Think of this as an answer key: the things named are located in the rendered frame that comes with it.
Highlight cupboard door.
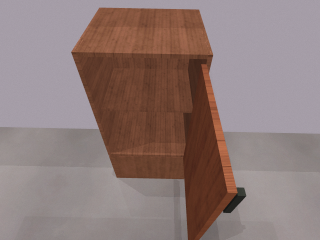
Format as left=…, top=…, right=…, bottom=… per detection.
left=183, top=64, right=238, bottom=240

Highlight handle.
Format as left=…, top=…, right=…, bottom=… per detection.
left=223, top=187, right=246, bottom=213

